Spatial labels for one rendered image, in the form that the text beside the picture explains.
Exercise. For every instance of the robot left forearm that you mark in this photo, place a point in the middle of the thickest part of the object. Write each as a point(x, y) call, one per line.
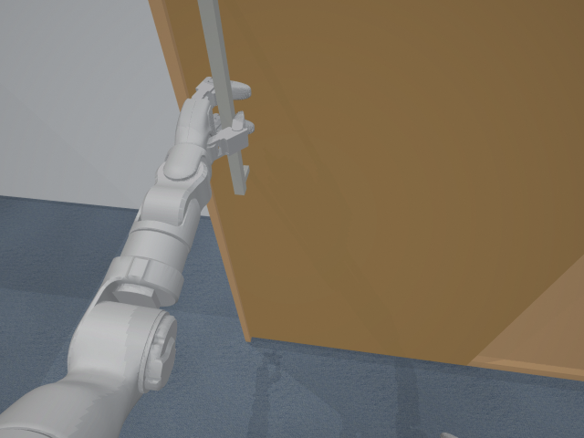
point(148, 272)

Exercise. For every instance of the robot left upper arm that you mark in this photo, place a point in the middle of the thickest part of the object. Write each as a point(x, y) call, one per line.
point(121, 352)

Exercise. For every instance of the handle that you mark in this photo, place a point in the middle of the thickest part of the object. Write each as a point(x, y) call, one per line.
point(214, 40)

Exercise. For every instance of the wardrobe door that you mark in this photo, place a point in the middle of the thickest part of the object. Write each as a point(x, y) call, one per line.
point(416, 170)
point(551, 330)

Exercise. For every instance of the left robot hand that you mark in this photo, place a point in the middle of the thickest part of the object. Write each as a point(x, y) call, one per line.
point(197, 124)

